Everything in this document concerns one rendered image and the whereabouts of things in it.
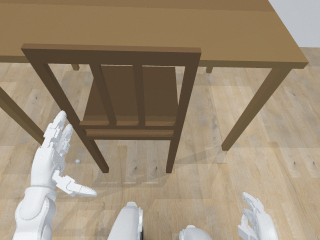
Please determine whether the robot right thigh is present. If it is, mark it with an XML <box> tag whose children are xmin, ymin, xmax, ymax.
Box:
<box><xmin>179</xmin><ymin>227</ymin><xmax>212</xmax><ymax>240</ymax></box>

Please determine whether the table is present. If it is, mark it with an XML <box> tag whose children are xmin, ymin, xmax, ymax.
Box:
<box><xmin>0</xmin><ymin>0</ymin><xmax>309</xmax><ymax>151</ymax></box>

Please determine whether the robot left thigh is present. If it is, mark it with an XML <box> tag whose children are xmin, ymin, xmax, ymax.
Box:
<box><xmin>107</xmin><ymin>206</ymin><xmax>143</xmax><ymax>240</ymax></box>

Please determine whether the robot left forearm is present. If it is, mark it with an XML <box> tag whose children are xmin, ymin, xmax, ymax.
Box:
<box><xmin>12</xmin><ymin>185</ymin><xmax>57</xmax><ymax>240</ymax></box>

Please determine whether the chair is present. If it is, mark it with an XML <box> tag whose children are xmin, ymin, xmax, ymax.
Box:
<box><xmin>20</xmin><ymin>43</ymin><xmax>202</xmax><ymax>174</ymax></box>

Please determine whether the robot thigh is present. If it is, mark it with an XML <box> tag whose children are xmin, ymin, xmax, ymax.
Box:
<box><xmin>179</xmin><ymin>227</ymin><xmax>212</xmax><ymax>240</ymax></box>
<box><xmin>107</xmin><ymin>206</ymin><xmax>143</xmax><ymax>240</ymax></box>

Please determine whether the robot right hand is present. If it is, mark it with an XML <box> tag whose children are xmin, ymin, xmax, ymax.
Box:
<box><xmin>238</xmin><ymin>192</ymin><xmax>279</xmax><ymax>240</ymax></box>

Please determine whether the robot left hand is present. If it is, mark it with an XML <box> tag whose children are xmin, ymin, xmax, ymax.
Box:
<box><xmin>30</xmin><ymin>110</ymin><xmax>97</xmax><ymax>197</ymax></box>

